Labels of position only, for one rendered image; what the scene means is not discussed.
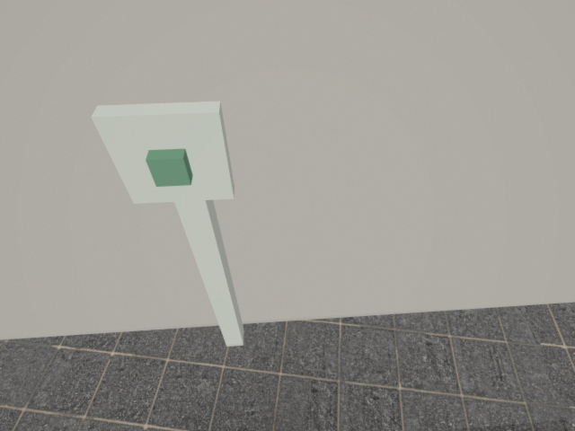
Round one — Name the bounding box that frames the panel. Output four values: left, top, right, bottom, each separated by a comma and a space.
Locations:
91, 101, 243, 347

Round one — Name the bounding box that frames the button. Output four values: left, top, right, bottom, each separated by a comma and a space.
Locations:
146, 149, 193, 187

